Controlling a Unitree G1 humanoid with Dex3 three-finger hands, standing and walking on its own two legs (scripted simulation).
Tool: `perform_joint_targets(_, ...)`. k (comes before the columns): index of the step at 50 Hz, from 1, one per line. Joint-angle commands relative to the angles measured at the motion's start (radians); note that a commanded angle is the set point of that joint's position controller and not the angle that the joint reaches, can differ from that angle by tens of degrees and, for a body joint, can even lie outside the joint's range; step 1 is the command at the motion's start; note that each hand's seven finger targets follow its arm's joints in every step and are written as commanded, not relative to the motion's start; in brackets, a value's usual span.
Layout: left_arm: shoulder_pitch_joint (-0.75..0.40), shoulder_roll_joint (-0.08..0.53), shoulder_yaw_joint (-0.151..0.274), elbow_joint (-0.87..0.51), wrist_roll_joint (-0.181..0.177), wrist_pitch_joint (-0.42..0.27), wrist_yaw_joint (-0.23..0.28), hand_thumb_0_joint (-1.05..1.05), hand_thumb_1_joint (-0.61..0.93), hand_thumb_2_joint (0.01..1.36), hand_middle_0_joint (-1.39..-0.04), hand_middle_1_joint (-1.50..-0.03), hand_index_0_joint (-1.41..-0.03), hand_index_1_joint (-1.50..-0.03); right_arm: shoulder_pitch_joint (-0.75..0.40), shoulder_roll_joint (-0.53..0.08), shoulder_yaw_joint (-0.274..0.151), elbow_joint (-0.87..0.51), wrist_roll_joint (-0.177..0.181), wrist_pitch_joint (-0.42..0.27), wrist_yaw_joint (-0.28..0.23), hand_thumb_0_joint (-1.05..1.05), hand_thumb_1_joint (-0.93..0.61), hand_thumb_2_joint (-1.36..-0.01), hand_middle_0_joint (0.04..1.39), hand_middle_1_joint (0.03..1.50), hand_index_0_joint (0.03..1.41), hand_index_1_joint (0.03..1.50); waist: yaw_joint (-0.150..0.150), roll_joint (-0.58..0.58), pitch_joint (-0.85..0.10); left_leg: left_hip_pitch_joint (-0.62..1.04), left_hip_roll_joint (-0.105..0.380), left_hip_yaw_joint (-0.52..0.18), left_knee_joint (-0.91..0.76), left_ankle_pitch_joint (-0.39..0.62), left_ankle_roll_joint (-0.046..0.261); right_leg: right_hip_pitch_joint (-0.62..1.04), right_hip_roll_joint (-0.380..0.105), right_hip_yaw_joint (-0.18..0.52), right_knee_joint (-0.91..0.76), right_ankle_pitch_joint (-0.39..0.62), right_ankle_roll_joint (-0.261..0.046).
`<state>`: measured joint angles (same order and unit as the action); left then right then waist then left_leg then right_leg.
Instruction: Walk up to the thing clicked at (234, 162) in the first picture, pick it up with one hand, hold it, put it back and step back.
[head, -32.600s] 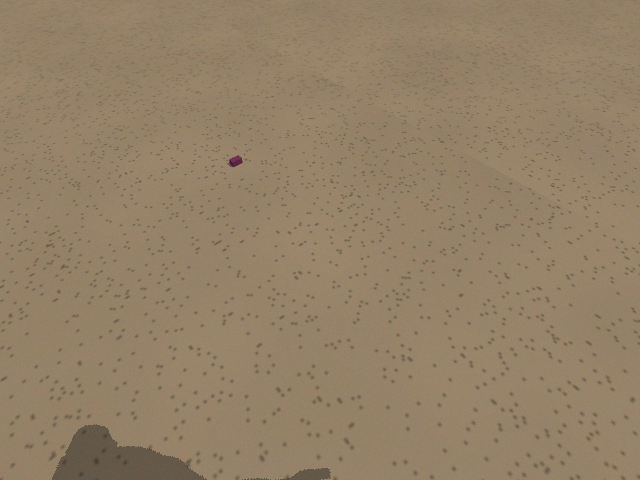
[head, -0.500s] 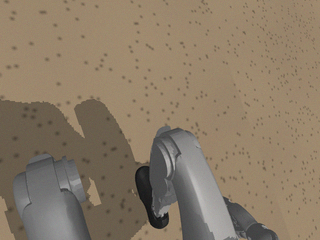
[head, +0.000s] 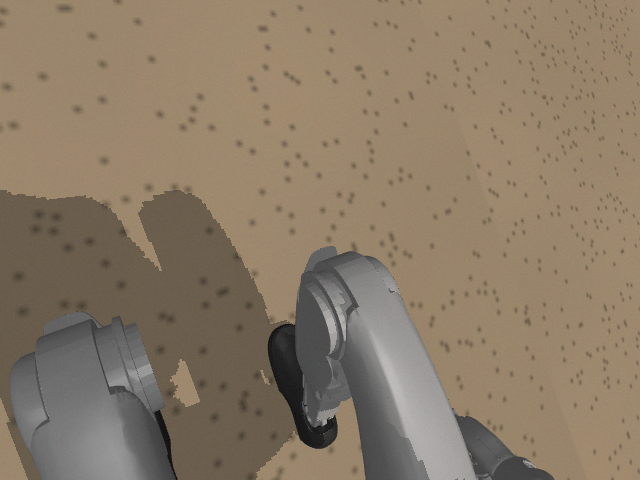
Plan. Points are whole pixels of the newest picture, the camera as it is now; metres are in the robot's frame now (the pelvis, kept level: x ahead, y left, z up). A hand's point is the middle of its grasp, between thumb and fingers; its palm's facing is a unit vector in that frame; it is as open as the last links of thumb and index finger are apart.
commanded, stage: rest palm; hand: left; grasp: from above
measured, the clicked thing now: out of the picture +0.42 +0.37 -0.28
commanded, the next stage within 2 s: close in 0.50 s
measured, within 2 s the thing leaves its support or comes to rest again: neither
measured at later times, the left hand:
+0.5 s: hand out of the picture +0.40 +0.36 -0.25, palm faces -0.48 -0.15 -0.87, open 13.5 cm
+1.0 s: hand out of the picture +0.41 +0.36 -0.25, palm faces -0.43 -0.13 -0.89, open 11.9 cm
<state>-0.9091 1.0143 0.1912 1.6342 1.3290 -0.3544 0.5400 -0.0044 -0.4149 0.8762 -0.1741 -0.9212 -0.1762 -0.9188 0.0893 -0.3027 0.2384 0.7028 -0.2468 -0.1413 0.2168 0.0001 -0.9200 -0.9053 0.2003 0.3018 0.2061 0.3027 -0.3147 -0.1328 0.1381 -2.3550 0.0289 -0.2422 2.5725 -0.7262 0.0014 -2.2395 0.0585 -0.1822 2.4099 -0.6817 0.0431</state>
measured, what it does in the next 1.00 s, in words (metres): stands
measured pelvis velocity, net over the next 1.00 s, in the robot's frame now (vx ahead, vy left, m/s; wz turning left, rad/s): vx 0.00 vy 0.00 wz -0.02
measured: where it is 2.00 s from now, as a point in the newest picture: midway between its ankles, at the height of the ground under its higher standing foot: (237, 441)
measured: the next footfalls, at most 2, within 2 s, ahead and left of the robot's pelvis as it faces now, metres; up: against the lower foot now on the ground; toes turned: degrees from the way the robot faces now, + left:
none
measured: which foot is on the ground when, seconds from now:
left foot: down 0.00-1.00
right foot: down 0.00-1.00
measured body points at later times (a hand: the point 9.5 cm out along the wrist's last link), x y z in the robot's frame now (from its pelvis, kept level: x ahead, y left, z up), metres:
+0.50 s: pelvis +0.00 +0.00 +0.00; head +0.26 +0.14 +0.34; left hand +0.42 +0.37 -0.20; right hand +0.08 -0.26 -0.06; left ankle +0.06 +0.13 -0.26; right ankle +0.11 -0.11 -0.26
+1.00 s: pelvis +0.00 +0.00 +0.00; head +0.25 +0.15 +0.33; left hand +0.43 +0.36 -0.20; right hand +0.09 -0.26 -0.06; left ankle +0.06 +0.13 -0.26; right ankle +0.11 -0.11 -0.26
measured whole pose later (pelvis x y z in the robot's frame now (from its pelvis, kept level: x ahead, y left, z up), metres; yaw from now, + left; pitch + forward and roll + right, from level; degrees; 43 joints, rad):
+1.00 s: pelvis +0.00 +0.00 +0.00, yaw -1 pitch +26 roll -14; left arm -0.96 1.04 0.14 1.72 1.35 -0.28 0.66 0.00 -0.14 0.69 -0.34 -0.79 -0.36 -0.77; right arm 0.04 -0.34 0.27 0.70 -0.27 -0.23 0.23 0.00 -0.90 -0.90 0.20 0.30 0.21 0.30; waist -0.34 -0.17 0.14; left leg -2.36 0.04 -0.25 2.59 -0.72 0.02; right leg -2.24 0.07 -0.19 2.41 -0.67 0.06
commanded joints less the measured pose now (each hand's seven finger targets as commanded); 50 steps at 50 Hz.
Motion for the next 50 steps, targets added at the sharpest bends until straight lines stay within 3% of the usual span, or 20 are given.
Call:
perform_joint_targets(1, -0.22, 0.278, 0.024, -0.089, 0.024, -0.034, 0.095, 0.0, -0.428, 0.899, -0.162, -0.9, -0.156, -0.905, 0.164, -0.32, -0.089, 0.011, -0.008, 0.002, -0.014, 0.0, -0.906, -0.905, 0.199, 0.3, 0.199, 0.3, -0.026, 0.473, -0.651, 0.481, 0.017, 0.099, -0.248, 0.233, 0.012, 0.339, 0.047, -0.076, -0.203, 0.261, -0.058)
perform_joint_targets(2, -0.24, 0.245, -0.013, -0.089, 0.035, -0.029, 0.107, 0.0, -0.433, 0.903, -0.163, -0.891, -0.155, -0.898, 0.152, -0.32, -0.093, 0.007, -0.009, -0.003, -0.013, 0.0, -0.906, -0.905, 0.199, 0.3, 0.199, 0.3, -0.029, 0.482, -0.635, 0.491, 0.016, 0.102, -0.254, 0.22, 0.008, 0.312, 0.046, -0.076, -0.197, 0.243, -0.061)
perform_joint_targets(5, -0.268, 0.236, -0.032, -0.081, 0.035, -0.003, 0.15, 0.0, -0.422, 0.887, -0.15, -0.92, -0.15, -0.917, 0.13, -0.33, -0.093, 0.027, -0.016, -0.022, -0.012, 0.0, -0.906, -0.905, 0.199, 0.3, 0.199, 0.3, -0.027, 0.492, -0.612, 0.483, 0.018, 0.092, -0.274, 0.172, 0.006, 0.26, 0.05, -0.086, -0.203, 0.189, -0.066)
perform_joint_targets(7, -0.263, 0.222, -0.055, -0.044, 0.049, 0.024, 0.161, 0.0, -0.426, 0.891, -0.151, -0.921, -0.151, -0.92, 0.128, -0.333, -0.093, 0.025, -0.017, -0.037, -0.008, 0.0, -0.907, -0.905, 0.199, 0.3, 0.199, 0.3, -0.038, 0.494, -0.609, 0.491, 0.019, 0.094, -0.264, 0.179, 0.006, 0.256, 0.051, -0.083, -0.194, 0.205, -0.065)
perform_joint_targets(10, -0.281, 0.214, -0.064, -0.02, 0.034, 0.062, 0.169, 0.0, -0.414, 0.876, -0.161, -0.912, -0.161, -0.91, 0.131, -0.337, -0.092, 0.028, -0.01, -0.058, -0.001, 0.0, -0.909, -0.906, 0.199, 0.3, 0.199, 0.3, -0.039, 0.506, -0.588, 0.475, 0.018, 0.09, -0.271, 0.184, 0.006, 0.24, 0.045, -0.083, -0.187, 0.215, -0.064)
perform_joint_targets(12, -0.268, 0.255, -0.029, -0.011, 0.04, 0.084, 0.162, 0.0, -0.423, 0.886, -0.158, -0.907, -0.156, -0.908, 0.131, -0.353, -0.097, 0.012, -0.008, -0.066, 0.003, 0.0, -0.907, -0.906, 0.199, 0.3, 0.199, 0.3, -0.033, 0.52, -0.611, 0.516, 0.02, 0.08, -0.279, 0.224, 0.0, 0.238, 0.041, -0.088, -0.167, 0.248, -0.064)
perform_joint_targets(13, -0.288, 0.23, -0.046, -0.006, 0.024, 0.088, 0.153, 0.0, -0.409, 0.87, -0.169, -0.898, -0.168, -0.897, 0.124, -0.35, -0.094, 0.006, -0.005, -0.07, 0.007, 0.0, -0.907, -0.906, 0.199, 0.3, 0.199, 0.3, -0.036, 0.538, -0.606, 0.523, 0.02, 0.072, -0.289, 0.221, -0.004, 0.228, 0.035, -0.092, -0.157, 0.243, -0.063)
perform_joint_targets(16, -0.259, 0.272, 0.004, -0.01, 0.006, 0.106, 0.13, 0.0, -0.404, 0.862, -0.172, -0.904, -0.172, -0.902, 0.14, -0.346, -0.093, 0.003, -0.001, -0.074, 0.011, 0.0, -0.909, -0.907, 0.199, 0.3, 0.199, 0.3, -0.029, 0.54, -0.613, 0.52, 0.019, 0.076, -0.288, 0.232, -0.004, 0.262, 0.033, -0.087, -0.162, 0.256, -0.062)
perform_joint_targets(17, -0.285, 0.248, -0.012, -0.005, -0.004, 0.106, 0.113, 0.0, -0.393, 0.849, -0.171, -0.911, -0.176, -0.904, 0.134, -0.345, -0.095, 0.0, -0.002, -0.079, 0.014, 0.0, -0.909, -0.907, 0.199, 0.3, 0.199, 0.3, -0.047, 0.54, -0.588, 0.504, 0.019, 0.074, -0.28, 0.21, -0.003, 0.238, 0.028, -0.088, -0.153, 0.243, -0.06)
perform_joint_targets(25, -0.22, 0.239, -0.019, -0.067, -0.048, 0.048, 0.032, 0.0, -0.393, 0.85, -0.17, -0.922, -0.177, -0.914, 0.156, -0.329, -0.079, -0.008, 0.002, -0.066, 0.017, 0.0, -0.908, -0.906, 0.199, 0.3, 0.199, 0.3, -0.04, 0.499, -0.643, 0.496, 0.017, 0.091, -0.256, 0.258, 0.005, 0.35, 0.038, -0.08, -0.19, 0.282, -0.059)
perform_joint_targets(28, -0.225, 0.257, -0.017, -0.085, -0.042, 0.015, 0.039, 0.0, -0.395, 0.859, -0.168, -0.918, -0.172, -0.913, 0.154, -0.349, -0.083, -0.012, 0.003, -0.056, 0.011, 0.0, -0.907, -0.906, 0.199, 0.3, 0.199, 0.3, -0.04, 0.498, -0.627, 0.489, 0.016, 0.094, -0.242, 0.251, 0.006, 0.342, 0.038, -0.081, -0.195, 0.275, -0.06)
perform_joint_targets(30, -0.198, 0.275, 0.012, -0.082, -0.035, -0.006, 0.061, 0.0, -0.38, 0.869, -0.189, -0.891, -0.186, -0.892, 0.149, -0.334, -0.066, -0.011, 0.001, -0.045, 0.008, 0.0, -0.904, -0.905, 0.199, 0.3, 0.199, 0.3, -0.023, 0.467, -0.643, 0.482, 0.018, 0.085, -0.248, 0.255, 0.007, 0.358, 0.043, -0.089, -0.195, 0.275, -0.059)
perform_joint_targets(32, -0.214, 0.27, -0.008, -0.08, -0.012, -0.021, 0.081, 0.0, -0.294, 0.808, -0.228, -0.884, -0.241, -0.869, 0.143, -0.349, -0.074, -0.014, -0.008, -0.044, 0.006, 0.0, -0.896, -0.9, 0.199, 0.3, 0.199, 0.3, -0.036, 0.491, -0.62, 0.484, 0.019, 0.088, -0.251, 0.237, 0.006, 0.344, 0.045, -0.089, -0.192, 0.26, -0.061)
perform_joint_targets(33, -0.201, 0.281, 0.005, -0.074, 0.001, -0.021, 0.095, 0.0, -0.279, 0.801, -0.233, -0.877, -0.247, -0.861, 0.139, -0.345, -0.072, -0.01, -0.013, -0.041, 0.005, 0.0, -0.894, -0.899, 0.199, 0.3, 0.2, 0.3, -0.027, 0.487, -0.636, 0.501, 0.022, 0.085, -0.258, 0.245, 0.004, 0.35, 0.049, -0.089, -0.193, 0.262, -0.061)
perform_joint_targets(36, -0.238, 0.246, -0.038, -0.067, 0.007, -0.014, 0.134, 0.0, -0.22, 0.749, -0.265, -0.854, -0.287, -0.831, 0.128, -0.341, -0.065, 0.008, -0.02, -0.048, 0.004, 0.0, -0.894, -0.899, 0.2, 0.3, 0.2, 0.3, -0.036, 0.488, -0.611, 0.472, 0.021, 0.089, -0.251, 0.211, 0.009, 0.327, 0.052, -0.084, -0.198, 0.237, -0.062)
perform_joint_targets(38, -0.23, 0.262, -0.031, -0.048, 0.021, 0.005, 0.157, 0.0, -0.203, 0.74, -0.28, -0.835, -0.301, -0.812, 0.127, -0.35, -0.065, 0.006, -0.025, -0.055, 0.004, 0.0, -0.892, -0.898, 0.2, 0.3, 0.2, 0.3, -0.035, 0.475, -0.619, 0.489, 0.022, 0.086, -0.257, 0.22, 0.008, 0.318, 0.055, -0.09, -0.197, 0.241, -0.061)
perform_joint_targets(41, -0.239, 0.254, -0.04, -0.028, 0.012, 0.034, 0.176, 0.0, -0.147, 0.694, -0.323, -0.795, -0.346, -0.771, 0.112, -0.355, -0.066, 0.014, -0.029, -0.068, 0.005, 0.0, -0.892, -0.899, 0.2, 0.3, 0.2, 0.3, -0.035, 0.479, -0.604, 0.477, 0.024, 0.081, -0.268, 0.211, 0.005, 0.305, 0.054, -0.092, -0.199, 0.231, -0.062)
perform_joint_targets(45, -0.27, 0.254, -0.064, -0.017, 0.006, 0.076, 0.165, 0.0, -0.104, 0.645, -0.361, -0.757, -0.386, -0.731, 0.115, -0.36, -0.063, 0.006, -0.022, -0.086, 0.007, 0.0, -0.894, -0.899, 0.199, 0.3, 0.199, 0.3, -0.043, 0.502, -0.591, 0.478, 0.022, 0.082, -0.269, 0.191, 0.005, 0.285, 0.047, -0.086, -0.191, 0.224, -0.063)
perform_joint_targets(48, -0.257, 0.305, -0.019, -0.003, -0.008, 0.088, 0.148, 0.0, -0.077, 0.624, -0.383, -0.741, -0.409, -0.713, 0.111, -0.369, -0.065, 0.005, -0.015, -0.092, 0.009, 0.0, -0.894, -0.9, 0.199, 0.3, 0.199, 0.3, -0.035, 0.523, -0.592, 0.493, 0.025, 0.066, -0.278, 0.203, -0.003, 0.277, 0.039, -0.092, -0.169, 0.23, -0.064)
perform_joint_targets(50, -0.257, 0.278, -0.025, -0.006, -0.017, 0.092, 0.129, 0.0, -0.054, 0.604, -0.41, -0.716, -0.434, -0.69, 0.102, -0.366, -0.07, -0.004, -0.016, -0.092, 0.01, 0.0, -0.895, -0.9, 0.199, 0.3, 0.199, 0.3, -0.041, 0.516, -0.58, 0.487, 0.025, 0.064, -0.28, 0.194, -0.002, 0.269, 0.038, -0.094, -0.174, 0.225, -0.063)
